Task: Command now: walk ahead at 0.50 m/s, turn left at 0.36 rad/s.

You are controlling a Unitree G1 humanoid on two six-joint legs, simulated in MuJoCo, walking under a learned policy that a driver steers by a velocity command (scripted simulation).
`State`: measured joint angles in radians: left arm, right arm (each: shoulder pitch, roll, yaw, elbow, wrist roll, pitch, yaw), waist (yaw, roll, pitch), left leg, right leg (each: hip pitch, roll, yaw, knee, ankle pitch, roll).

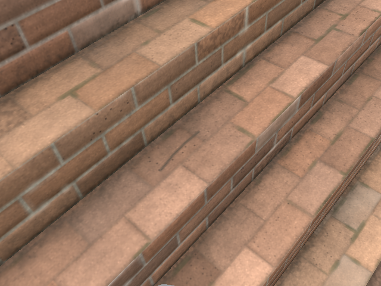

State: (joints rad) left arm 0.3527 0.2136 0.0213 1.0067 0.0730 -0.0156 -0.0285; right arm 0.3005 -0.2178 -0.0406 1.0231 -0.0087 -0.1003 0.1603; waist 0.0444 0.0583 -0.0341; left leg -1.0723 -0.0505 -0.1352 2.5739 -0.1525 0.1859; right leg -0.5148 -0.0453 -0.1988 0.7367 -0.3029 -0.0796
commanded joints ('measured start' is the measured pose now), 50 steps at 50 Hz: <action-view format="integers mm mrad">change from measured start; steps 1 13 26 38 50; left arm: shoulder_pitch -148 27 -124 -593 -159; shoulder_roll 16 79 176 55 -70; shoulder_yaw -27 -48 7 -60 -41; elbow -52 -20 -51 -488 31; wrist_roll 29 58 105 -53 36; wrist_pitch -88 -60 20 12 -90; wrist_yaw -12 -99 -117 1 -25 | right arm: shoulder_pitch -1 -204 199 -69 -173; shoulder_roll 28 -97 -115 -174 94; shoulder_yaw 34 10 41 -12 76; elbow -103 -146 -52 -49 -250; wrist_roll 21 12 -23 -19 20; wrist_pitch -1 48 128 -4 67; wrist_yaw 20 -87 -88 -127 -7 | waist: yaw -150 -39 -205 81 -186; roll -31 -125 -13 -61 29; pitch -14 -46 -130 -111 -39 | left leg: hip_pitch -230 -540 621 -76 -339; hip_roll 40 -1 -87 -23 68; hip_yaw -19 -31 -78 -241 65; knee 184 -191 -1774 -2008 -75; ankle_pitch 44 44 -254 234 190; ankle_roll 28 -5 -31 37 144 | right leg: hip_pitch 70 615 -112 303 -3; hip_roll -303 -383 -52 88 -120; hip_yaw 247 139 138 63 212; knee -404 -448 316 460 -466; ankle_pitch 36 589 447 -77 139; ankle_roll -80 -208 -245 131 -15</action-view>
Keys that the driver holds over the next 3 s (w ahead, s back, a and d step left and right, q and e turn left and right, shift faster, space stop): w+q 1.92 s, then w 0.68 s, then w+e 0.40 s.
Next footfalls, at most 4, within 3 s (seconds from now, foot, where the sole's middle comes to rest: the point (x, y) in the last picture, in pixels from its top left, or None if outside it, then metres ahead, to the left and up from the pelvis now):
0.38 left None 0.17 0.13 -0.53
0.82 right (220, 270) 0.45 0.00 -0.53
1.24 left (128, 227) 0.46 0.22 -0.31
1.74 right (138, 49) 0.86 0.21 -0.09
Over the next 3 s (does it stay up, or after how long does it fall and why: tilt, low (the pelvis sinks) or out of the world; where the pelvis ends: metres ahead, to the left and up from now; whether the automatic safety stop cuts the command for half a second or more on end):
stays up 0.66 0.57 0.90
